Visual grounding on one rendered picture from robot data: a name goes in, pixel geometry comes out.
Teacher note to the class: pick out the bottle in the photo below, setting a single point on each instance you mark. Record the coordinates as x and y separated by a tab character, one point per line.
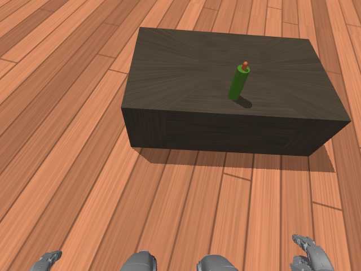
238	81

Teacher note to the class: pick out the right robot hand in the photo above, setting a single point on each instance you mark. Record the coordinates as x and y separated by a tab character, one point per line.
316	257

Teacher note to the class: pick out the left robot hand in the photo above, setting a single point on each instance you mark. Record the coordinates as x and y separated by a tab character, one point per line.
46	261

